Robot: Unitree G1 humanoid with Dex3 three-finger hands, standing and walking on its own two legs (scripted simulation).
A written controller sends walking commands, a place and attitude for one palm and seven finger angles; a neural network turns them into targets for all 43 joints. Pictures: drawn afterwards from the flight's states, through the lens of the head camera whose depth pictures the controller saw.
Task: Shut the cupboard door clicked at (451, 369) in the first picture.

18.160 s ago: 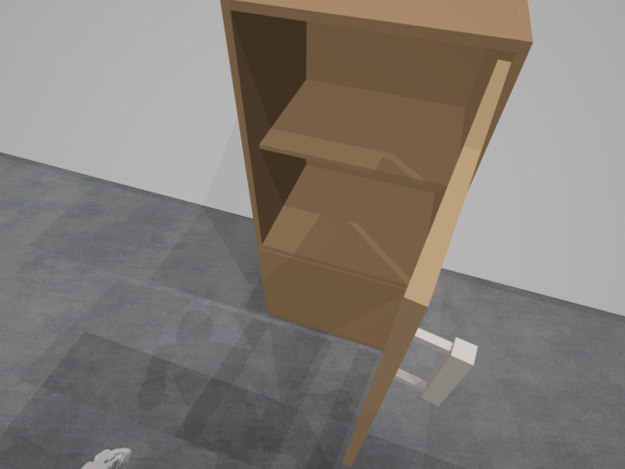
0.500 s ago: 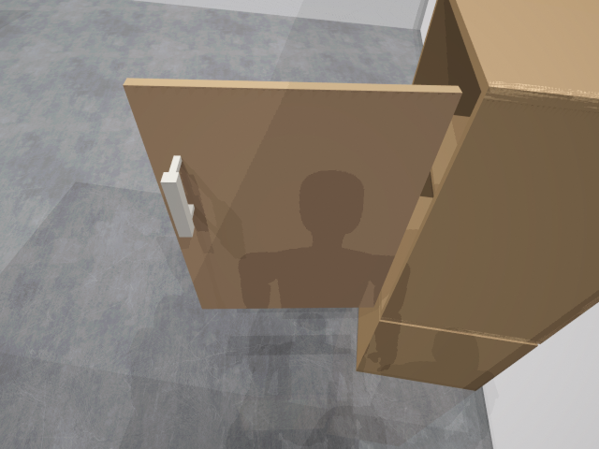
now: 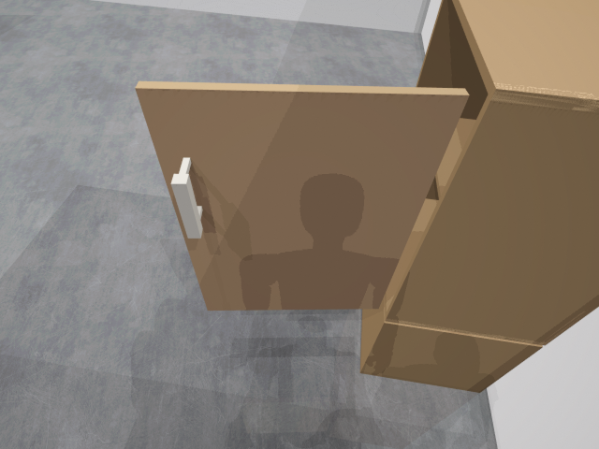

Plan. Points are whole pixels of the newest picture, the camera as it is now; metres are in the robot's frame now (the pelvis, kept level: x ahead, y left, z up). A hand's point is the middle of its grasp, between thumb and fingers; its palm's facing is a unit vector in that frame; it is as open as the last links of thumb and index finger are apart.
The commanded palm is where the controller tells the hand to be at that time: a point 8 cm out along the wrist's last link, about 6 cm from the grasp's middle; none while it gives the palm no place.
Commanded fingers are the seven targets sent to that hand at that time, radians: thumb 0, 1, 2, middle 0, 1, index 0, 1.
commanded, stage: look again from close up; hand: left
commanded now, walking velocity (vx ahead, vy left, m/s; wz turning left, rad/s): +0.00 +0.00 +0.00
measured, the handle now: (190, 198) +0.45 +0.20 +0.07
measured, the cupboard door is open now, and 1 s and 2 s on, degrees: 100 100 100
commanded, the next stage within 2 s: raise the hand and make a fist in 0.08 s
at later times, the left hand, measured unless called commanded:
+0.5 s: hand (200, 391) +0.19 +0.14 +0.00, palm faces +0.04 -0.99 +0.09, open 6.6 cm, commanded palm +0.11 +0.21 -0.05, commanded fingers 0.00 0.90 0.90 -0.49 -0.62 -0.49 -0.62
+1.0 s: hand (194, 398) +0.19 +0.15 -0.02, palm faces +0.01 -1.00 +0.00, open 4.2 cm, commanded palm +0.14 +0.22 +0.00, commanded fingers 0.00 0.90 0.90 -0.95 -1.12 -0.95 -1.12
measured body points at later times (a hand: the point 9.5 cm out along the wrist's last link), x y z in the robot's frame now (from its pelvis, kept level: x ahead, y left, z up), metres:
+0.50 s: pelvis -0.04 -0.01 -0.05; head -0.03 +0.00 +0.40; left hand +0.18 +0.19 +0.00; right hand +0.12 -0.27 -0.12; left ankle +0.00 +0.06 -0.74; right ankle +0.00 -0.10 -0.74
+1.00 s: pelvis -0.01 -0.02 -0.07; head +0.04 -0.02 +0.38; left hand +0.18 +0.20 -0.02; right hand +0.18 -0.21 -0.15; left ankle +0.00 +0.06 -0.74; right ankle +0.00 -0.10 -0.74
